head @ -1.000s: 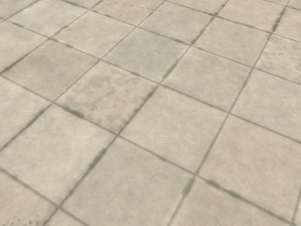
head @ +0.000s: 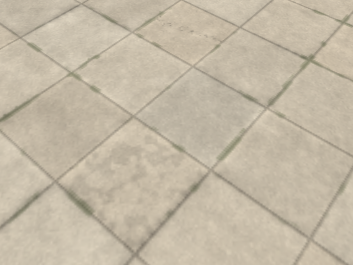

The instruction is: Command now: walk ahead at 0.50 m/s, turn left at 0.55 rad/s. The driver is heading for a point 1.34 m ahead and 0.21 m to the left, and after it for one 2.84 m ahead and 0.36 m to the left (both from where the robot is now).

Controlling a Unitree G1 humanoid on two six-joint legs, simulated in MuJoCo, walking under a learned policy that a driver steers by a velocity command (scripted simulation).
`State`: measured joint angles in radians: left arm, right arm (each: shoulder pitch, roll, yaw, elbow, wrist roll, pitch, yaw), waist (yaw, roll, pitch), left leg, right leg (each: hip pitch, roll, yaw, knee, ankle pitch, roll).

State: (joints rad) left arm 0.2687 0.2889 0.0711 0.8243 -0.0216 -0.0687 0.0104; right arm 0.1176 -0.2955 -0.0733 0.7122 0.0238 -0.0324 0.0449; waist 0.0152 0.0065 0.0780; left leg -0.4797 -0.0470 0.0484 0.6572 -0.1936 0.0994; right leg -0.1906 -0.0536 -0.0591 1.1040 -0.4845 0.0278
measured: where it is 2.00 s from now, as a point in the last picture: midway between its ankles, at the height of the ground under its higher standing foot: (128, 126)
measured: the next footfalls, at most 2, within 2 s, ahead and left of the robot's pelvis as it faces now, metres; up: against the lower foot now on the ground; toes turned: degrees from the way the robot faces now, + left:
right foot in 0.40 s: +0.43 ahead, -0.11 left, +0.00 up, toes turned +18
left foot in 0.92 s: +0.58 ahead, +0.24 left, +0.00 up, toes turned +28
